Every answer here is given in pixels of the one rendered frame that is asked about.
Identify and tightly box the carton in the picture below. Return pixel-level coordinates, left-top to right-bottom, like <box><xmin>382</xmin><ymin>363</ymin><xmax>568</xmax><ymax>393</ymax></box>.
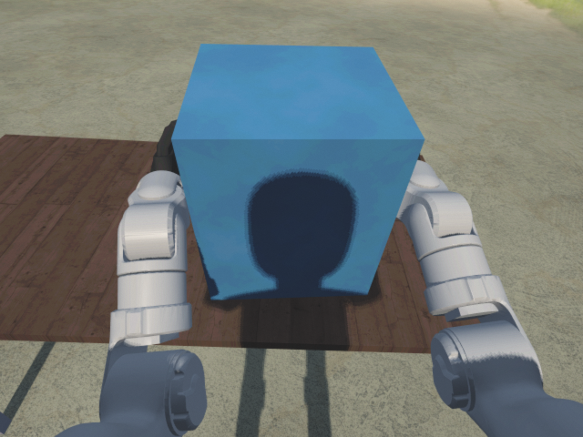
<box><xmin>171</xmin><ymin>44</ymin><xmax>424</xmax><ymax>300</ymax></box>

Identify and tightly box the robot left hand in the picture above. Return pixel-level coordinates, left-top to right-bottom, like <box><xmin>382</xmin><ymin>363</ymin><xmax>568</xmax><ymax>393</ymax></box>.
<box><xmin>150</xmin><ymin>120</ymin><xmax>180</xmax><ymax>176</ymax></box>

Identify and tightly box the robot right upper arm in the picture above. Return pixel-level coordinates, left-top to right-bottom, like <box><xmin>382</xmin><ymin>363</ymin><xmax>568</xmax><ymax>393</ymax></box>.
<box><xmin>431</xmin><ymin>320</ymin><xmax>583</xmax><ymax>437</ymax></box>

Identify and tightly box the right robot forearm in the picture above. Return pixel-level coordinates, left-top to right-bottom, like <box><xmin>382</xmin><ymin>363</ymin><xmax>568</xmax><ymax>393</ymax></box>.
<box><xmin>396</xmin><ymin>160</ymin><xmax>543</xmax><ymax>387</ymax></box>

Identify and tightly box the left robot forearm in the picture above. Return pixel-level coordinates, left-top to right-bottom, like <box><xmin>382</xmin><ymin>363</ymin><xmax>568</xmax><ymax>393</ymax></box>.
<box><xmin>99</xmin><ymin>170</ymin><xmax>192</xmax><ymax>420</ymax></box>

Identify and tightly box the robot left upper arm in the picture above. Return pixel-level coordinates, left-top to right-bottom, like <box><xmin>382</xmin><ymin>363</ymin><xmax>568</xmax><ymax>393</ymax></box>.
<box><xmin>55</xmin><ymin>349</ymin><xmax>207</xmax><ymax>437</ymax></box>

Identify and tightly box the table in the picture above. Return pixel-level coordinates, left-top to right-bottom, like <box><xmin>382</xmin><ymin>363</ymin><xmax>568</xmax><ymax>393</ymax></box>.
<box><xmin>0</xmin><ymin>134</ymin><xmax>481</xmax><ymax>434</ymax></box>

